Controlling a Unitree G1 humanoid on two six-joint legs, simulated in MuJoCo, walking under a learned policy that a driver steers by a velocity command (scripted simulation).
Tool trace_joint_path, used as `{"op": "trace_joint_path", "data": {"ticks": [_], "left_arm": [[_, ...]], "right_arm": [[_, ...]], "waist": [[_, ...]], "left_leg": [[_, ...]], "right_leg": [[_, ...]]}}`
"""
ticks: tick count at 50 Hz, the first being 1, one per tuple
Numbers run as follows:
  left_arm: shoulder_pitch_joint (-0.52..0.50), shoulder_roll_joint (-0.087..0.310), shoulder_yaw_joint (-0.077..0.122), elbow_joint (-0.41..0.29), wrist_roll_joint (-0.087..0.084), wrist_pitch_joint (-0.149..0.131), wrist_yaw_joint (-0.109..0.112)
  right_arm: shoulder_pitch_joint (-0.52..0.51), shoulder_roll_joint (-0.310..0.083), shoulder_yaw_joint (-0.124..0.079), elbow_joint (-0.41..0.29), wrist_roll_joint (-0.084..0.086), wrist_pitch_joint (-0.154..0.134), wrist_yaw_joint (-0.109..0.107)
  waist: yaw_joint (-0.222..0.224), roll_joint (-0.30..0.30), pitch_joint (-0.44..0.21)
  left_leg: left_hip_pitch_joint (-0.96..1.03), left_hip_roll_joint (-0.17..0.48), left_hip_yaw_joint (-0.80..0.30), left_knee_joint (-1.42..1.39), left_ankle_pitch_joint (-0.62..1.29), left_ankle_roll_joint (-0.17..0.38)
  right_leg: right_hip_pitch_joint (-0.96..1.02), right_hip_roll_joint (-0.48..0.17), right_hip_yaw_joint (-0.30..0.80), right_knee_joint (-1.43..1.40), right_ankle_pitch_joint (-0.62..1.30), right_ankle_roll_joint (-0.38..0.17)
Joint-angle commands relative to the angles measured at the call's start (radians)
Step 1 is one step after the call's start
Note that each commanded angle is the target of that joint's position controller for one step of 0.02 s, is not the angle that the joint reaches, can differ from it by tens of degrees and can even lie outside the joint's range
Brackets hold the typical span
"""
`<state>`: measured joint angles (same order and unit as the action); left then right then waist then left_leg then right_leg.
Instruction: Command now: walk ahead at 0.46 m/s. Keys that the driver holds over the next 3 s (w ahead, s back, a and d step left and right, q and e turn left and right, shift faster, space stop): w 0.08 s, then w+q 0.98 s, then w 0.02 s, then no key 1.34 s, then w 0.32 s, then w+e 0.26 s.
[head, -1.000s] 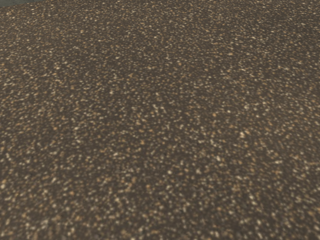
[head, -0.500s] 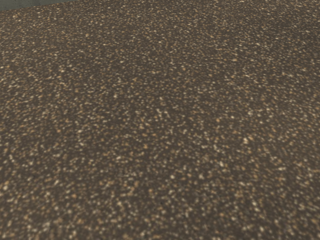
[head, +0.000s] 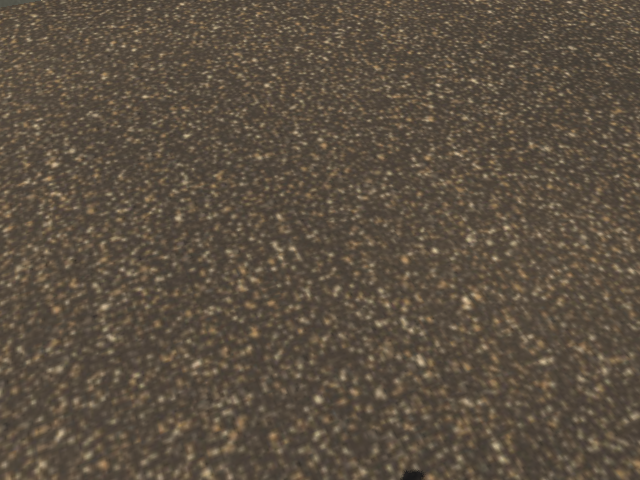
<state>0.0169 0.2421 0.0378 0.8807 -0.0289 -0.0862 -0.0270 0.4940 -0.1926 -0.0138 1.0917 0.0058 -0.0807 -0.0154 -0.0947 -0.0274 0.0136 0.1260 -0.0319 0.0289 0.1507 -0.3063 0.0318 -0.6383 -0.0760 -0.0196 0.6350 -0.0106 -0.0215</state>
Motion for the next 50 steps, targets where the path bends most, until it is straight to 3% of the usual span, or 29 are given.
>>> {"op": "trace_joint_path", "data": {"ticks": [1,3,4,5,6,7,8,9,10,11,13,15,17,20,23,28,31,33,34,35,36,37,38,39,40,42,45,48,50], "left_arm": [[-0.140,0.056,0.003,-0.101,-0.003,-0.019,-0.016],[-0.075,0.097,0.021,-0.094,-0.002,-0.024,-0.020],[0.029,0.130,0.040,-0.067,-0.002,-0.023,-0.017],[0.203,0.171,0.065,-0.015,-0.006,-0.020,-0.009],[0.387,0.247,0.086,0.019,0.007,-0.015,0.005],[0.437,0.290,0.087,0.040,0.026,-0.014,-0.004],[0.392,0.191,0.061,0.034,0.020,-0.020,-0.006],[0.293,0.149,0.048,0.021,0.017,-0.027,-0.003],[0.205,0.123,0.038,0.007,0.020,-0.035,-0.005],[0.160,0.094,0.033,0.009,0.029,-0.042,-0.010],[0.141,0.053,0.025,0.031,0.042,-0.048,-0.012],[0.159,0.066,0.028,0.052,0.039,-0.054,-0.005],[0.177,0.096,0.036,0.063,0.044,-0.054,0.009],[0.210,0.116,0.039,0.070,0.049,-0.046,0.031],[0.241,0.138,0.041,0.069,0.043,-0.038,0.045],[0.350,0.164,0.050,0.092,0.025,0.000,0.052],[0.316,0.202,0.061,0.069,0.020,0.022,0.058],[0.278,0.227,0.068,0.047,0.016,0.037,0.064],[0.265,0.221,0.063,0.031,0.016,0.035,0.065],[0.348,0.079,0.023,-0.012,0.052,0.012,0.049],[0.324,0.081,0.011,-0.049,0.022,-0.040,0.030],[0.179,0.154,0.033,-0.083,-0.019,-0.071,0.019],[0.149,0.149,0.030,-0.097,-0.023,-0.083,0.019],[0.159,0.147,0.035,-0.079,-0.001,-0.081,0.028],[0.182,0.159,0.046,-0.071,0.015,-0.068,0.033],[0.203,0.144,0.051,-0.081,0.030,-0.038,0.032],[0.115,0.113,0.043,-0.122,0.045,-0.019,0.040],[-0.005,0.087,0.032,-0.159,0.039,-0.024,0.035],[-0.066,0.085,0.028,-0.182,0.029,-0.029,0.027]], "right_arm": [[0.034,-0.177,-0.038,-0.023,0.012,-0.002,-0.009],[0.007,-0.199,-0.048,-0.034,0.007,0.007,-0.008],[-0.008,-0.206,-0.052,-0.041,0.001,0.015,-0.007],[-0.018,-0.189,-0.045,-0.052,-0.005,0.022,-0.005],[-0.014,-0.151,-0.027,-0.082,-0.021,0.022,0.000],[0.127,0.018,0.014,-0.083,-0.003,0.001,0.009],[0.045,-0.100,-0.013,-0.081,0.030,-0.025,0.012],[-0.056,-0.158,-0.034,-0.119,0.054,-0.037,0.010],[-0.105,-0.161,-0.037,-0.129,0.050,-0.039,0.000],[-0.122,-0.150,-0.047,-0.130,0.036,-0.031,-0.009],[-0.071,-0.102,-0.052,-0.118,0.036,0.002,-0.006],[-0.090,-0.086,-0.057,-0.134,0.035,0.027,-0.007],[-0.163,-0.099,-0.064,-0.171,0.027,0.038,-0.008],[-0.254,-0.103,-0.069,-0.211,0.021,0.028,0.005],[-0.363,-0.089,-0.058,-0.252,0.015,0.019,0.028],[-0.520,-0.071,-0.042,-0.346,0.016,0.018,0.065],[-0.490,-0.111,-0.059,-0.381,0.021,0.022,0.083],[-0.291,-0.189,-0.100,-0.352,0.027,0.026,0.082],[-0.123,-0.260,-0.138,-0.312,0.027,0.031,0.064],[-0.070,-0.372,-0.163,-0.298,0.025,0.037,0.043],[-0.059,-0.353,-0.147,-0.329,0.010,0.023,0.047],[-0.072,-0.277,-0.126,-0.324,-0.002,0.014,0.049],[-0.139,-0.237,-0.115,-0.331,0.005,0.004,0.048],[-0.224,-0.203,-0.104,-0.352,0.009,0.001,0.049],[-0.275,-0.175,-0.094,-0.371,0.004,-0.001,0.046],[-0.287,-0.180,-0.092,-0.382,0.004,-0.002,0.037],[-0.235,-0.227,-0.104,-0.376,0.009,-0.003,0.016],[-0.188,-0.232,-0.106,-0.370,0.014,0.007,0.002],[-0.161,-0.235,-0.106,-0.364,0.015,0.011,0.001]], "waist": [[0.038,0.114,0.147],[0.095,0.134,0.080],[0.154,0.151,0.004],[0.236,0.144,-0.097],[0.289,0.034,-0.242],[0.196,-0.254,-0.414],[0.225,-0.157,-0.329],[0.197,-0.119,-0.166],[0.161,-0.028,-0.097],[0.129,-0.008,-0.055],[0.079,-0.053,-0.036],[0.065,-0.050,0.007],[0.069,-0.032,0.041],[0.086,-0.010,0.060],[0.120,0.006,0.076],[0.174,0.020,0.110],[0.120,-0.039,0.046],[-0.001,-0.071,-0.075],[-0.087,-0.028,-0.160],[-0.005,0.232,-0.247],[0.004,0.214,-0.406],[-0.039,0.123,-0.297],[-0.001,0.077,-0.179],[0.053,0.006,-0.113],[0.091,0.012,-0.082],[0.123,0.030,-0.066],[0.108,0.048,-0.030],[0.061,0.091,-0.013],[0.033,0.115,-0.008]], "left_leg": [[-0.096,0.280,-0.102,-0.042,0.387,0.135],[-0.040,0.291,-0.080,0.068,0.662,0.112],[-0.039,0.276,-0.057,0.200,0.850,0.097],[-0.122,0.231,-0.038,0.408,0.906,0.070],[-0.370,0.168,-0.018,0.736,0.590,0.041],[-0.694,-0.032,-0.065,1.086,-0.211,-0.009],[-0.781,0.006,-0.196,1.212,-0.243,0.013],[-0.840,0.055,-0.168,1.229,-0.157,0.030],[-0.790,0.113,-0.150,1.184,-0.055,0.033],[-0.735,0.145,-0.145,1.130,0.003,0.032],[-0.641,0.178,-0.152,1.070,0.049,0.038],[-0.671,0.186,-0.145,1.036,0.070,0.036],[-0.759,0.191,-0.158,0.981,0.149,0.024],[-0.843,0.176,-0.162,0.825,0.293,0.008],[-0.831,0.162,-0.083,0.657,0.396,0.005],[-0.903,0.137,0.003,0.514,0.319,0.032],[-0.760,0.058,0.087,0.492,0.180,0.079],[-0.478,-0.023,0.116,0.464,0.139,0.133],[-0.192,-0.017,0.036,0.389,0.185,0.179],[0.171,0.247,-0.430,0.377,0.154,0.319],[0.321,0.393,-0.897,0.180,0.009,0.450],[0.266,0.357,-0.771,0.131,0.045,0.372],[0.116,0.316,-0.612,0.132,0.127,0.329],[-0.047,0.268,-0.493,0.125,0.230,0.294],[-0.164,0.232,-0.414,0.107,0.314,0.274],[-0.276,0.199,-0.359,0.074,0.395,0.273],[-0.350,0.163,-0.285,0.059,0.460,0.263],[-0.373,0.112,-0.247,0.078,0.364,0.212],[-0.377,0.111,-0.264,0.086,0.289,0.188]], "right_leg": [[0.013,0.021,-0.007,-0.079,0.019,-0.028],[0.135,0.058,-0.026,-0.093,-0.030,-0.061],[0.276,0.093,-0.048,-0.082,-0.054,-0.083],[0.513,0.106,-0.048,-0.088,-0.058,-0.111],[0.837,-0.098,0.191,-0.078,-0.137,-0.173],[1.090,-0.345,0.714,-0.263,-0.407,-0.324],[0.998,-0.317,0.771,-0.364,-0.470,-0.277],[0.845,-0.297,0.588,-0.375,-0.392,-0.225],[0.686,-0.265,0.443,-0.399,-0.253,-0.197],[0.568,-0.226,0.332,-0.427,-0.163,-0.172],[0.466,-0.173,0.186,-0.478,-0.112,-0.151],[0.422,-0.163,0.102,-0.516,-0.068,-0.160],[0.429,-0.170,0.056,-0.542,-0.048,-0.169],[0.488,-0.165,-0.015,-0.550,0.007,-0.160],[0.528,-0.155,-0.099,-0.553,0.053,-0.140],[0.735,-0.206,-0.163,-0.467,0.193,-0.131],[0.784,-0.218,-0.209,-0.308,0.619,-0.102],[0.731,-0.198,-0.229,-0.015,0.819,-0.072],[0.559,-0.155,-0.235,0.245,0.639,-0.030],[0.129,-0.003,-0.206,0.621,-0.228,0.029],[-0.081,0.131,0.046,0.813,-0.599,0.031],[-0.189,0.068,0.122,0.818,-0.513,0.000],[-0.192,0.021,0.113,0.733,-0.414,-0.019],[-0.121,-0.020,0.108,0.643,-0.355,-0.013],[-0.041,-0.047,0.109,0.574,-0.318,-0.001],[0.034,-0.057,0.097,0.496,-0.284,0.032],[0.018,-0.034,0.069,0.318,-0.160,0.079],[0.057,0.017,0.061,0.062,0.032,0.086],[0.101,0.049,0.053,-0.049,0.110,0.080]]}}
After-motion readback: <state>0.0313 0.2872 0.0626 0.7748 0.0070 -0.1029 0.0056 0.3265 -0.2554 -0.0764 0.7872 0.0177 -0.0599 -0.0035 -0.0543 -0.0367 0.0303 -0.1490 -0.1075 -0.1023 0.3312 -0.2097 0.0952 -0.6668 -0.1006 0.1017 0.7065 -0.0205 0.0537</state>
